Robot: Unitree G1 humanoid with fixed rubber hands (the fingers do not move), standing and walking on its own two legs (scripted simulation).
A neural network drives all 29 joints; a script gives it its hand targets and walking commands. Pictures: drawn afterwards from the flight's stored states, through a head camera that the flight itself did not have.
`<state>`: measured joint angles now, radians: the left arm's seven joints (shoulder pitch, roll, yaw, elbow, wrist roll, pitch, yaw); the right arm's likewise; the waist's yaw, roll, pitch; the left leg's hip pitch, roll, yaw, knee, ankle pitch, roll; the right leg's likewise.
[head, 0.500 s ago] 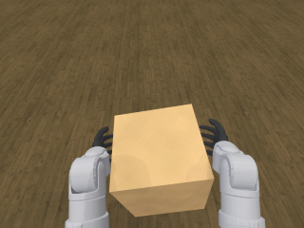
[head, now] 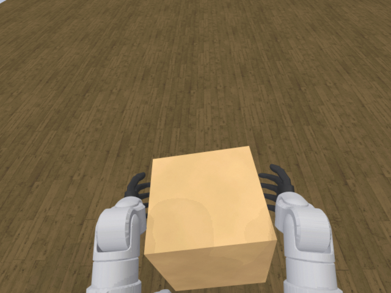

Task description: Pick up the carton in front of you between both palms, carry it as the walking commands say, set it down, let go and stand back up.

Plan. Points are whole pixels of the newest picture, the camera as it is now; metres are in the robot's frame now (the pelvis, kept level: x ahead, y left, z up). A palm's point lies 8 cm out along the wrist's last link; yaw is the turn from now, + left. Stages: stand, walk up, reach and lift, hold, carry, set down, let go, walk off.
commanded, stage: carry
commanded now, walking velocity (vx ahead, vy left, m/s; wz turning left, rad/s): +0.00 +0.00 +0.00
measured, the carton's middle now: (210, 222) +0.28 +0.00 -0.03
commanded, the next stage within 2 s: hold in 1.80 s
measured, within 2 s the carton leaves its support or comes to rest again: neither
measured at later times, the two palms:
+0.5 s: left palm (146, 139) +0.44 +0.15 +0.07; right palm (269, 137) +0.44 -0.14 +0.08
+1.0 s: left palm (151, 154) +0.40 +0.14 +0.06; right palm (280, 154) +0.39 -0.16 +0.07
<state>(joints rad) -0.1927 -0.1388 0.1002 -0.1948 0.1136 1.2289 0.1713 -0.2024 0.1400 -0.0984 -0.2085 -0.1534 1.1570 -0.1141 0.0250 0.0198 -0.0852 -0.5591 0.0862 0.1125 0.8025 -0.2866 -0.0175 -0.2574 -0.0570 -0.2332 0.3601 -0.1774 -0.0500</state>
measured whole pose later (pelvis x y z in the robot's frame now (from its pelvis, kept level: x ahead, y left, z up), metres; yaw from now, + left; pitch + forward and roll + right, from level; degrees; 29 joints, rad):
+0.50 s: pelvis +0.16 +0.02 -0.02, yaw -3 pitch +5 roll +1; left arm -0.24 -0.15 0.12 -0.24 0.14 1.27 0.17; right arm -0.25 0.15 -0.12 -0.22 -0.15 1.17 -0.11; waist 0.00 -0.02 -0.14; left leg -0.39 0.05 0.23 0.54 -0.22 0.05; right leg -0.15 -0.09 -0.13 0.51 -0.41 0.05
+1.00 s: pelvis +0.13 +0.00 -0.02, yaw -3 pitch +2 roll +1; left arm -0.20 -0.14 0.10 -0.17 0.16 1.24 0.14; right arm -0.21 0.14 -0.10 -0.16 -0.17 1.16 -0.10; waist 0.00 -0.01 -0.15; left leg -0.38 0.09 0.22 0.56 -0.20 0.02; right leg -0.15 -0.05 -0.13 0.55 -0.42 0.00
